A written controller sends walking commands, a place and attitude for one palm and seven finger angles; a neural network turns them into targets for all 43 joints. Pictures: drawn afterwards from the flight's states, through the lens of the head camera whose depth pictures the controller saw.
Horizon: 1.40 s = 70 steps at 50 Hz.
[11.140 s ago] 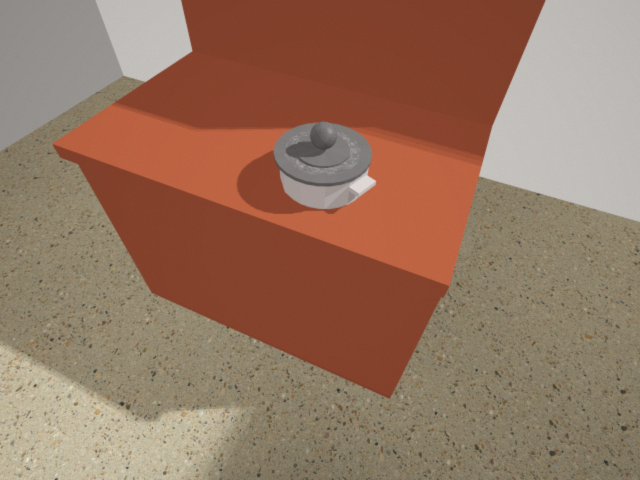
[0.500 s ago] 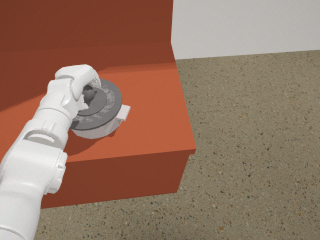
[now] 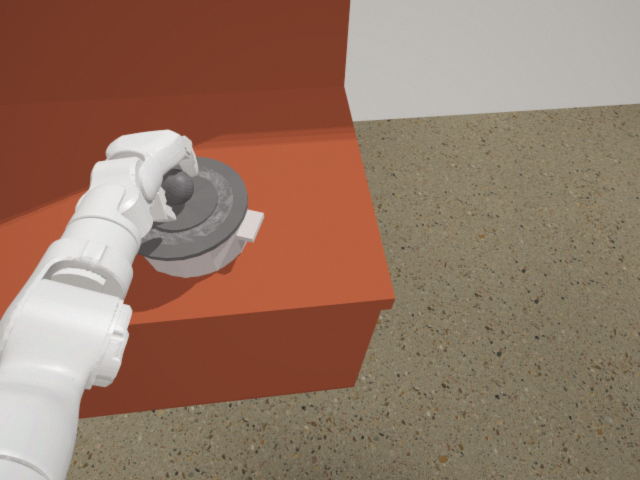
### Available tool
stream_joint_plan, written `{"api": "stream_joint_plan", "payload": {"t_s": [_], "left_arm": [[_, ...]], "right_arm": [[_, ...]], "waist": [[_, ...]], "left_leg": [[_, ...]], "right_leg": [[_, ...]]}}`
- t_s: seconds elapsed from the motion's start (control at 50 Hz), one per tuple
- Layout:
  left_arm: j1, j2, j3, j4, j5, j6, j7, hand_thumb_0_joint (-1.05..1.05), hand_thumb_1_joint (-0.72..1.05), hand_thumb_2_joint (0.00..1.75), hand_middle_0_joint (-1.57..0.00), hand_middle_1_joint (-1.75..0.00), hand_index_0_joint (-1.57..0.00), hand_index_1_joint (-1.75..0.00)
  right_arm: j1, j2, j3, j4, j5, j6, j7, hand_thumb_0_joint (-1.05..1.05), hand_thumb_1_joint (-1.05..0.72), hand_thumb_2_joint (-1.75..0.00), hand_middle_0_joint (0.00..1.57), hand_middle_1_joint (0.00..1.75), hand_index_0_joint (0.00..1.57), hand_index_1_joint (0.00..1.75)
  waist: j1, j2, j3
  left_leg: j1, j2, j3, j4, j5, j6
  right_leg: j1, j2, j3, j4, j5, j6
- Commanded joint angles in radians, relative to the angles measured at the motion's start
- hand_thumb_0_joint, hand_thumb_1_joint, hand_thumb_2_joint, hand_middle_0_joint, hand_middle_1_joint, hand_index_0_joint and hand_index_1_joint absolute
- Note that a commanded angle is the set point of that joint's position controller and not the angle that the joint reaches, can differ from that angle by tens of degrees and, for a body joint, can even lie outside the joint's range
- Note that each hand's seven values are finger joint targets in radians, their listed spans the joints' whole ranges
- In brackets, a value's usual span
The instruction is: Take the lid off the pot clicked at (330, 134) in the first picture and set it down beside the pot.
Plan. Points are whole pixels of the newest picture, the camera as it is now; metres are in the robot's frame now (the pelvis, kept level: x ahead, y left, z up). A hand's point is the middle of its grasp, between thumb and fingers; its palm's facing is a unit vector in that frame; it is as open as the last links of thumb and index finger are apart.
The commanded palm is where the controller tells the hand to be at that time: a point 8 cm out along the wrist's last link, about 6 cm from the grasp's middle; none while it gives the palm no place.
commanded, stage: close the fingers and squeeze the knob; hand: left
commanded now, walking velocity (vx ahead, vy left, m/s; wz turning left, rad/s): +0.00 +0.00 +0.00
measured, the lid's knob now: (174, 187) +0.52 +0.17 +0.04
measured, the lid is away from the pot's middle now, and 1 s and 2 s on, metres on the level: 0.00 0.01 0.01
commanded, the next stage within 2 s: lift the lid straight up in 1.22 s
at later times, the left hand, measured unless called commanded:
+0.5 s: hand (165, 189) +0.49 +0.17 +0.07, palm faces -0.40 -0.06 -0.92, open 8.5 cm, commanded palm +0.50 +0.17 +0.12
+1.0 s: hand (165, 191) +0.49 +0.17 +0.07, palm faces -0.39 -0.06 -0.92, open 8.3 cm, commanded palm +0.50 +0.17 +0.12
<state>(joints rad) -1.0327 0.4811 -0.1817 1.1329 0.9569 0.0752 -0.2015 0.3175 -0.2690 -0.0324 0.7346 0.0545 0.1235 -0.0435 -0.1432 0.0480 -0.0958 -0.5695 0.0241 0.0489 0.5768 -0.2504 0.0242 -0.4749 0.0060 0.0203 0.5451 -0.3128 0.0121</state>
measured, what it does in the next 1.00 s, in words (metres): stands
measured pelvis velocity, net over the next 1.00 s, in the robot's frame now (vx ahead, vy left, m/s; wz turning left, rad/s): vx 0.00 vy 0.00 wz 0.00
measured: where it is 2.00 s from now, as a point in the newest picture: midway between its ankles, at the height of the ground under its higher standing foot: outside the picture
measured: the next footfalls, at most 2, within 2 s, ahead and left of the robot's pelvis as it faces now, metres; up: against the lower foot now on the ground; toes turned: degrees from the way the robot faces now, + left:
none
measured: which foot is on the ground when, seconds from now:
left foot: down 0.00-1.00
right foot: down 0.00-1.00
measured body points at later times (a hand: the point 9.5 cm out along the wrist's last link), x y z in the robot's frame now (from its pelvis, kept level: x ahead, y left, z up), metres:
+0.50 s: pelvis +0.00 +0.00 +0.00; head +0.07 -0.01 +0.44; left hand +0.51 +0.17 +0.12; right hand +0.00 -0.27 -0.13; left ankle +0.01 +0.11 -0.73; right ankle -0.04 -0.13 -0.73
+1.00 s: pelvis +0.00 +0.00 +0.00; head +0.07 -0.01 +0.45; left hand +0.50 +0.17 +0.12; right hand +0.02 -0.28 -0.13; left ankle +0.01 +0.11 -0.73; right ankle -0.04 -0.13 -0.73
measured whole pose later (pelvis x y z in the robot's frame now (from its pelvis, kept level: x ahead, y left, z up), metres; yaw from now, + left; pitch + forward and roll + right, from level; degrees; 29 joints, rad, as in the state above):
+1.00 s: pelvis +0.00 +0.00 +0.00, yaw +0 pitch +14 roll -1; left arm -1.02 0.46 -0.20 1.12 0.95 0.10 -0.18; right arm 0.31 -0.27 -0.03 0.73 0.05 0.13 -0.04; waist -0.14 0.05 -0.10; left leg -0.55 0.02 0.05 0.57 -0.25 0.02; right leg -0.46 0.01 0.02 0.54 -0.31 0.01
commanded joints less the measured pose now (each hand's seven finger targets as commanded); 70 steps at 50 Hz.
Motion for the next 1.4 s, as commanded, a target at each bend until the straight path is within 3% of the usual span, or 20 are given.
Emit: {"api": "stream_joint_plan", "payload": {"t_s": [0.0, 0.06, 0.14, 0.2, 0.24, 0.34, 0.4, 0.58, 0.62, 0.66, 0.72, 0.76, 0.82, 0.96, 0.98, 1.04, 1.1, 1.14, 1.26, 1.38], "left_arm": [[-0.5, 0.231, 0.052, -0.187, 0.009, -0.001, 0.047, 0.0, 0.02, 0.93, -0.48, -0.93, -0.48, -0.93], [-0.504, 0.189, 0.024, -0.163, 0.003, 0.007, 0.046, 0.0, 0.05, 0.93, -0.5, -0.97, -0.5, -0.97], [-0.538, 0.249, 0.068, -0.2, 0.008, 0.006, 0.05, 0.0, 0.09, 0.92, -0.52, -1.0, -0.52, -1.0], [-0.528, 0.166, 0.001, -0.145, 0.011, 0.021, 0.048, 0.0, 0.12, 0.91, -0.54, -1.02, -0.54, -1.02], [-0.535, 0.245, 0.065, -0.158, 0.009, 0.014, 0.05, 0.0, 0.15, 0.9, -0.55, -1.04, -0.55, -1.04], [-0.549, 0.224, 0.056, -0.22, 0.018, 0.003, 0.05, 0.0, 0.21, 0.87, -0.59, -1.06, -0.59, -1.06], [-0.486, 0.211, 0.043, -0.116, 0.015, 0.022, 0.052, 0.0, 0.25, 0.84, -0.62, -1.07, -0.62, -1.07], [-0.524, 0.201, 0.038, -0.185, 0.008, 0.016, 0.047, 0.0, 0.38, 0.74, -0.71, -1.08, -0.71, -1.08], [-0.512, 0.237, 0.063, -0.193, 0.009, 0.015, 0.049, 0.0, 0.35, 0.78, -0.68, -1.07, -0.67, -1.07], [-0.489, 0.175, 0.024, -0.193, 0.0, 0.011, 0.043, 0.0, 0.34, 0.81, -0.67, -1.07, -0.65, -1.06], [-0.516, 0.238, 0.062, -0.206, 0.006, 0.014, 0.05, 0.0, 0.36, 0.83, -0.67, -1.06, -0.64, -1.05], [-0.489, 0.184, 0.029, -0.198, -0.003, 0.014, 0.046, 0.0, 0.37, 0.84, -0.67, -1.06, -0.64, -1.04], [-0.502, 0.226, 0.057, -0.213, 0.007, 0.016, 0.053, 0.0, 0.4, 0.85, -0.68, -1.06, -0.64, -1.04], [-0.505, 0.186, 0.026, -0.188, -0.005, 0.029, 0.05, 0.0, 0.48, 0.88, -0.7, -1.07, -0.66, -1.05], [-0.515, 0.24, 0.061, -0.194, 0.005, 0.028, 0.052, 0.0, 0.49, 0.89, -0.7, -1.08, -0.67, -1.05], [-0.519, 0.214, 0.054, -0.236, 0.004, 0.016, 0.048, 0.0, 0.52, 0.9, -0.71, -1.08, -0.68, -1.05], [-0.499, 0.205, 0.033, -0.162, -0.001, 0.03, 0.044, 0.0, 0.56, 0.91, -0.73, -1.09, -0.69, -1.06], [-0.503, 0.251, 0.069, -0.179, 0.006, 0.023, 0.045, 0.0, 0.58, 0.92, -0.74, -1.09, -0.7, -1.06], [-0.494, 0.183, 0.024, -0.178, 0.011, 0.018, 0.044, 0.0, 0.63, 0.93, -0.76, -1.11, -0.73, -1.08], [-0.575, 0.231, 0.045, -0.215, 0.009, 0.024, 0.048, 0.0, 0.64, 0.93, -0.77, -1.11, -0.73, -1.08]], "right_arm": [[0.09, -0.165, -0.048, -0.065, -0.001, -0.02, -0.011, 0.0, -0.9, -0.9, 0.2, 0.3, 0.2, 0.3], [0.09, -0.166, -0.049, -0.056, -0.001, -0.02, -0.006, 0.0, -0.9, -0.9, 0.2, 0.3, 0.2, 0.3], [0.088, -0.168, -0.046, -0.062, -0.001, -0.024, -0.012, 0.0, -0.9, -0.9, 0.2, 0.3, 0.2, 0.3], [0.095, -0.166, -0.048, -0.051, 0.0, -0.024, -0.008, 0.0, -0.9, -0.9, 0.2, 0.3, 0.2, 0.3], [0.098, -0.172, -0.045, -0.055, -0.002, -0.026, -0.013, 0.0, -0.9, -0.9, 0.2, 0.3, 0.2, 0.3], [0.104, -0.162, -0.05, -0.062, -0.007, -0.032, -0.01, 0.0, -0.9, -0.9, 0.2, 0.3, 0.2, 0.3], [0.106, -0.169, -0.045, -0.057, -0.003, -0.023, -0.009, 0.0, -0.9, -0.9, 0.2, 0.3, 0.2, 0.3], [0.106, -0.167, -0.051, -0.056, -0.006, -0.022, -0.006, 0.0, -0.9, -0.9, 0.2, 0.3, 0.2, 0.3], [0.103, -0.168, -0.05, -0.059, -0.004, -0.021, -0.007, 0.0, -0.9, -0.9, 0.2, 0.3, 0.2, 0.3], [0.094, -0.162, -0.052, -0.063, -0.007, -0.021, -0.005, 0.0, -0.9, -0.9, 0.2, 0.3, 0.2, 0.3], [0.094, -0.168, -0.049, -0.06, -0.002, -0.016, -0.007, 0.0, -0.9, -0.9, 0.2, 0.3, 0.2, 0.3], [0.09, -0.162, -0.052, -0.061, -0.005, -0.017, -0.004, 0.0, -0.9, -0.9, 0.2, 0.3, 0.2, 0.3], [0.082, -0.165, -0.049, -0.064, -0.002, -0.015, -0.006, 0.0, -0.9, -0.9, 0.2, 0.3, 0.2, 0.3], [0.075, -0.166, -0.048, -0.06, -0.002, -0.014, -0.006, 0.0, -0.9, -0.9, 0.2, 0.3, 0.2, 0.3], [0.079, -0.168, -0.045, -0.063, 0.0, -0.014, -0.007, 0.0, -0.9, -0.9, 0.2, 0.3, 0.2, 0.3], [0.071, -0.16, -0.048, -0.071, -0.002, -0.019, -0.008, 0.0, -0.9, -0.9, 0.2, 0.3, 0.2, 0.3], [0.074, -0.167, -0.042, -0.065, 0.0, -0.014, -0.01, 0.0, -0.9, -0.9, 0.2, 0.3, 0.2, 0.3], [0.073, -0.166, -0.041, -0.073, 0.001, -0.018, -0.016, 0.0, -0.9, -0.9, 0.2, 0.3, 0.2, 0.3], [0.083, -0.163, -0.046, -0.067, -0.003, -0.018, -0.011, 0.0, -0.9, -0.9, 0.2, 0.3, 0.2, 0.3], [0.091, -0.165, -0.043, -0.06, 0.0, -0.023, -0.017, 0.0, -0.9, -0.9, 0.2, 0.3, 0.2, 0.3]], "waist": [[-0.017, 0.0, -0.425], [-0.023, 0.017, -0.386], [-0.016, 0.012, -0.447], [-0.035, 0.011, -0.387], [-0.023, 0.004, -0.42], [-0.015, 0.048, -0.487], [-0.026, -0.031, -0.397], [-0.026, 0.004, -0.431], [-0.017, -0.004, -0.443], [-0.018, 0.022, -0.435], [-0.017, -0.01, -0.427], [-0.016, 0.024, -0.426], [-0.013, -0.004, -0.434], [-0.021, 0.007, -0.403], [-0.014, -0.003, -0.42], [-0.008, 0.022, -0.459], [-0.023, -0.027, -0.386], [-0.012, -0.023, -0.429], [-0.019, 0.026, -0.417], [-0.025, 0.015, -0.446]], "left_leg": [[0.424, -0.034, -0.015, 0.015, 0.374, 0.049], [0.426, -0.03, -0.019, 0.016, 0.373, 0.047], [0.43, -0.033, -0.021, 0.013, 0.374, 0.049], [0.428, -0.026, -0.021, 0.015, 0.344, 0.046], [0.413, -0.032, -0.023, 0.014, 0.356, 0.048], [0.473, -0.031, -0.032, 0.024, 0.444, 0.046], [0.398, -0.031, -0.022, 0.016, 0.368, 0.046], [0.439, -0.032, -0.022, 0.015, 0.391, 0.05], [0.429, -0.034, -0.021, 0.011, 0.379, 0.05], [0.447, -0.034, -0.016, 0.017, 0.422, 0.05], [0.423, -0.034, -0.017, 0.009, 0.382, 0.051], [0.444, -0.035, -0.013, 0.016, 0.413, 0.05], [0.436, -0.035, -0.018, 0.009, 0.396, 0.05], [0.425, -0.033, -0.008, 0.013, 0.39, 0.051], [0.418, -0.036, -0.015, 0.009, 0.377, 0.05], [0.457, -0.035, -0.02, 0.017, 0.443, 0.05], [0.396, -0.034, -0.01, 0.011, 0.355, 0.05], [0.394, -0.041, -0.011, 0.012, 0.372, 0.052], [0.446, -0.031, -0.019, 0.02, 0.417, 0.047], [0.434, -0.035, -0.02, 0.005, 0.356, 0.052]], "right_leg": [[0.011, 0.048, -0.049, -0.047, 0.408, -0.042], [-0.025, 0.05, -0.056, -0.048, 0.382, -0.043], [0.007, 0.047, -0.048, -0.045, 0.401, -0.044], [-0.049, 0.052, -0.058, -0.05, 0.349, -0.04], [-0.016, 0.05, -0.051, -0.043, 0.378, -0.044], [-0.01, 0.053, -0.053, -0.037, 0.416, -0.047], [-0.015, 0.056, -0.058, -0.044, 0.385, -0.041], [-0.004, 0.055, -0.054, -0.049, 0.41, -0.041], [0.021, 0.052, -0.05, -0.05, 0.415, -0.041], [0.015, 0.051, -0.05, -0.05, 0.439, -0.042], [0.026, 0.051, -0.048, -0.051, 0.43, -0.04], [0.02, 0.05, -0.05, -0.052, 0.442, -0.042], [0.031, 0.05, -0.05, -0.05, 0.438, -0.041], [0.023, 0.046, -0.049, -0.049, 0.444, -0.04], [0.034, 0.048, -0.047, -0.048, 0.434, -0.04], [0.035, 0.046, -0.047, -0.044, 0.466, -0.044], [0.026, 0.047, -0.05, -0.05, 0.419, -0.038], [0.058, 0.045, -0.042, -0.047, 0.449, -0.042], [-0.004, 0.05, -0.053, -0.044, 0.42, -0.043], [0.026, 0.05, -0.047, -0.051, 0.409, -0.04]]}}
